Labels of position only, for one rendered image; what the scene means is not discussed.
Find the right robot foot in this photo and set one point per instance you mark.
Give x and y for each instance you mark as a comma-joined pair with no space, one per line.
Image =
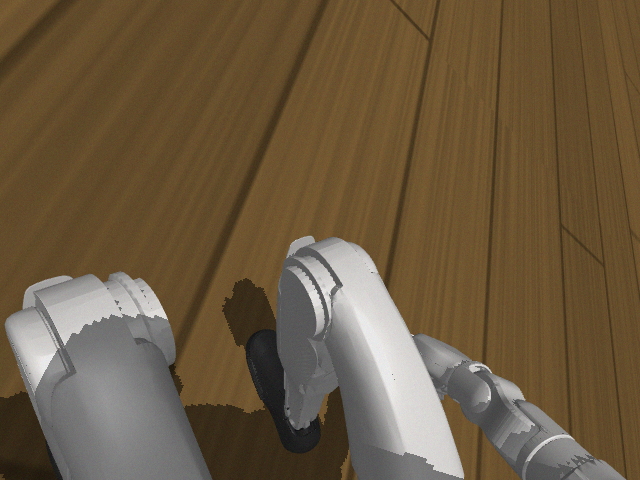
268,376

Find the left robot foot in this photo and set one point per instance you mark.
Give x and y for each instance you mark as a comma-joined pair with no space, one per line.
53,463

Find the right robot hand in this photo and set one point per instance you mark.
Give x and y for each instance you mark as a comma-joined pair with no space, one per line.
441,360

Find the right robot arm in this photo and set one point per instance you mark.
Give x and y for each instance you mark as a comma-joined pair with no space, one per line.
533,445

